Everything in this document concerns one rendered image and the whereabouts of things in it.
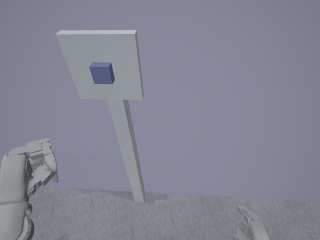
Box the left robot hand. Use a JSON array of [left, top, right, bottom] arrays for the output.
[[0, 138, 59, 205]]

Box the left robot forearm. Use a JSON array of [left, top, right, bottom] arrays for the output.
[[0, 201, 35, 240]]

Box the panel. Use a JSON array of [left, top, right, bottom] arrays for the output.
[[55, 30, 146, 203]]

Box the right robot hand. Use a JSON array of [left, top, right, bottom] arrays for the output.
[[233, 205, 271, 240]]

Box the button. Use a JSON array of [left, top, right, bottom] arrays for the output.
[[89, 62, 115, 84]]

